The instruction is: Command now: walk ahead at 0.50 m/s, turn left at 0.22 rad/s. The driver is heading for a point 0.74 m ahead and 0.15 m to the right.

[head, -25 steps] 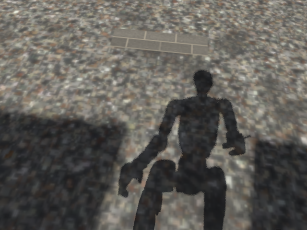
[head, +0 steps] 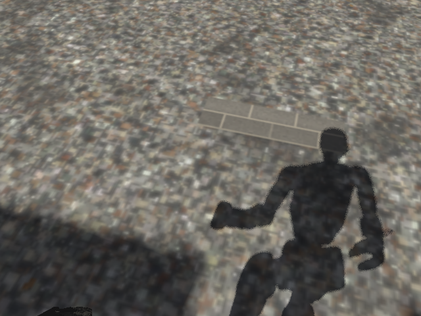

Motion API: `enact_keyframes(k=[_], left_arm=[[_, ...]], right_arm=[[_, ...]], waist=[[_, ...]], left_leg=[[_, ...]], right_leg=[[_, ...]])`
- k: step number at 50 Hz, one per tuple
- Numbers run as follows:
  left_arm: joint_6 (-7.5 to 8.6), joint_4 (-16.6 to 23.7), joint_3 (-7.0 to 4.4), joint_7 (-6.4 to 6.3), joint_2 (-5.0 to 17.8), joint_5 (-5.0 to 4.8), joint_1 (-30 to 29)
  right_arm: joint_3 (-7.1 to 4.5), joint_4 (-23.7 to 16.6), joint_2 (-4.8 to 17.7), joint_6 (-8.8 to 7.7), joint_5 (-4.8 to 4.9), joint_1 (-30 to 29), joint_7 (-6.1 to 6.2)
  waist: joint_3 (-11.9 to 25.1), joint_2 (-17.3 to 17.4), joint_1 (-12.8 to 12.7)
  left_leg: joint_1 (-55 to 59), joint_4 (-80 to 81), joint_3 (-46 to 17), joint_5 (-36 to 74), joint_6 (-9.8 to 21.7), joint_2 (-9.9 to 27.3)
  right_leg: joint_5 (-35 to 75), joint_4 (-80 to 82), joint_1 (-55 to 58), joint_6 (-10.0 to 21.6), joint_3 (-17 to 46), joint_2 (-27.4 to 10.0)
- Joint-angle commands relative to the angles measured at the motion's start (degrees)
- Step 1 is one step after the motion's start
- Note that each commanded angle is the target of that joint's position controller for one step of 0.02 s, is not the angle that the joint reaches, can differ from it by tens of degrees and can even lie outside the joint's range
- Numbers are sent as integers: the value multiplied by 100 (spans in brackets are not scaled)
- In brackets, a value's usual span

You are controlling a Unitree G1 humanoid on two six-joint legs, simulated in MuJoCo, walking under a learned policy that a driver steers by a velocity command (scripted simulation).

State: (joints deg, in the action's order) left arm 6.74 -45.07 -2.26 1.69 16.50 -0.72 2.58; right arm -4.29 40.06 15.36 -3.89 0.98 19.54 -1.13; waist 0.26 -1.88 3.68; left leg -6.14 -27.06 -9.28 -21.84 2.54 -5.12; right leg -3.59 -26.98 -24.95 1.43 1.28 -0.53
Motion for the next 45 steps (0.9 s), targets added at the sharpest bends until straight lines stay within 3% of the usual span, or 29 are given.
enact_keyframes(k=[1,2,3,4,5,6,7,8,11,15,20,22,24,25,26,27,28,29,31,32,34,36,41,45], left_arm=[[200,48,-357,-42,1093,78,1302],[148,-152,-533,-14,1708,125,2002],[151,-202,-433,52,1235,-26,2049],[101,-98,-309,37,821,-56,1796],[50,-5,-244,20,670,5,1561],[14,9,-196,15,563,39,1382],[15,61,-152,-5,516,117,1202],[12,55,-135,-11,501,123,1179],[12,-58,-168,-60,707,22,1375],[-68,-189,-175,-115,855,-35,1630],[-188,-391,-144,-111,895,-83,2143],[-264,-429,-171,-138,976,-94,2194],[-316,-386,-225,-168,1143,-92,2038],[-316,-336,-204,-166,1104,-68,1965],[-274,-133,-95,-155,820,44,1815],[-178,-7,118,-143,78,47,2577],[-117,-84,2,-123,613,-110,2442],[-127,57,-121,-121,925,-220,1906],[-201,169,-140,-148,778,-122,1463],[-284,155,-161,-152,679,-99,1546],[-427,152,-130,-149,410,-115,1690],[-505,280,-142,-156,353,-82,1497],[-457,543,-104,-6,244,-57,757],[-444,890,-72,125,230,-57,-12]], right_arm=[[1,-327,298,10,-59,-117,73],[72,-491,100,-67,90,423,93],[10,-454,533,-96,175,379,141],[-34,-474,787,-92,183,-113,153],[2,-529,722,-86,94,-409,152],[11,-606,659,-104,-12,-640,136],[0,-661,622,-104,-97,-727,118],[14,-664,543,-89,-87,-664,97],[110,-769,320,-51,-69,-805,86],[215,-929,148,-97,-48,-1454,45],[211,-1161,210,-158,29,-2244,-87],[166,-1233,328,-208,25,-2294,-137],[49,-1092,578,-247,-10,-1716,-119],[-76,-873,813,-245,-44,-948,-66],[-196,-711,1183,-217,-163,92,17],[-279,-632,1619,-143,-264,466,44],[-176,-611,1103,-108,-208,556,41],[-83,-571,845,-102,-142,230,58],[15,-510,538,-137,-122,-387,20],[37,-481,443,-186,-152,-591,4],[-7,-378,461,-277,-156,-779,0],[-60,-262,577,-336,-164,-829,25],[-148,-12,863,-284,-166,-654,125],[-221,188,1085,-172,-71,-309,149]], waist=[[841,441,-873],[1240,-1412,-721],[1031,-1218,-849],[470,-662,-914],[288,-250,-840],[52,-91,-748],[61,-136,-612],[77,-261,-538],[39,-294,-534],[-81,-262,-749],[-372,-262,-1008],[-411,-301,-879],[-97,-373,-448],[420,-302,-38],[1276,39,435],[2206,1652,128],[2339,1505,315],[1314,1139,290],[453,697,-50],[260,780,-249],[108,765,-451],[-77,626,-509],[-266,453,-292],[-497,372,4]], left_leg=[[-872,-1611,-477,1601,488,806],[-2955,-3560,288,-104,33,-10],[-4017,-4427,-56,-1042,-11,114],[-4346,-4711,-163,-592,37,344],[-4264,-4630,79,-134,52,610],[-4160,-4257,185,230,44,788],[-3810,-3951,263,446,-8,962],[-3562,-3727,364,529,-68,1003],[-3501,-2966,632,750,-256,1043],[-3186,-1493,832,1960,-312,961],[-2886,-495,912,2395,-204,749],[-2733,-212,853,2050,-78,667],[-1723,81,957,1851,97,480],[-489,160,997,2032,257,483],[1298,-210,201,2285,605,1369],[3228,42,-2189,1748,1419,2958],[2981,607,-3019,841,1527,3016],[2222,760,-2079,837,1273,2773],[786,1164,-907,1381,1038,2269],[270,1417,-491,1554,974,2096],[-271,1779,-28,1826,1016,2061],[-414,1965,379,2120,1033,2094],[-132,2030,1337,2386,846,1930],[401,1933,1669,2331,729,2106]], right_leg=[[-362,209,2176,593,876,-885],[-1572,791,3863,1565,3420,-1986],[-2706,1211,4088,1695,4398,-2245],[-2594,1182,3750,1466,3720,-2074],[-2068,1165,3320,1288,2968,-1808],[-1433,1277,2865,1241,2526,-1594],[-777,1356,2467,1134,2150,-1427],[-357,1446,2264,1112,1879,-1279],[689,1640,2075,1199,1288,-1180],[1055,1723,1999,1008,661,-968],[935,1558,2304,914,692,-1163],[1182,1317,2562,846,869,-1303],[2287,664,2549,714,833,-1227],[2713,-184,2203,576,641,-954],[1553,-1713,1068,372,473,-644],[-2275,-3819,-1053,-21,110,201],[-2909,-4623,-1624,-57,703,94],[-2484,-4807,-1972,-75,623,-159],[-1746,-4380,-1690,-134,446,-515],[-1519,-4184,-1367,-164,483,-646],[-1319,-4010,-1040,-242,441,-701],[-989,-3730,-1226,-305,500,-737],[477,-2194,-1310,-257,322,-672],[516,-1330,-1363,-80,-7,-591]])
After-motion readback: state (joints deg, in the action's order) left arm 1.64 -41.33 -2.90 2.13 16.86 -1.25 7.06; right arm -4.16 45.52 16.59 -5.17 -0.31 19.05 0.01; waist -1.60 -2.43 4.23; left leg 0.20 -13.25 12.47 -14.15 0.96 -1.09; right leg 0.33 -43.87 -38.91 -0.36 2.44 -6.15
